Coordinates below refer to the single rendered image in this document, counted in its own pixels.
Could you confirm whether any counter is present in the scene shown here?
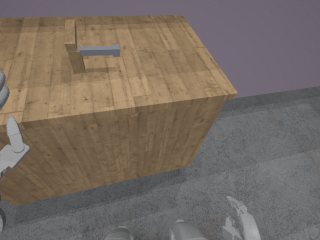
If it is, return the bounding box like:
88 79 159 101
0 15 238 206

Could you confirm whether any right robot thigh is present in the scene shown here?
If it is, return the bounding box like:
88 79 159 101
169 221 208 240

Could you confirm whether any robot right hand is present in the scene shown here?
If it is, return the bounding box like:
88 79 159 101
222 196 261 240

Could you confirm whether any robot thigh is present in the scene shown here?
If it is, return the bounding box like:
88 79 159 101
169 221 208 240
104 228 134 240

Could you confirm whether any left robot thigh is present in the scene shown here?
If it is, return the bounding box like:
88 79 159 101
104 228 134 240

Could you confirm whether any robot left hand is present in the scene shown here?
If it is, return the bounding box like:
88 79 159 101
0 71 30 180

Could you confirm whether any tap lever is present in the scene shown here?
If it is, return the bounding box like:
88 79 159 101
77 44 120 57

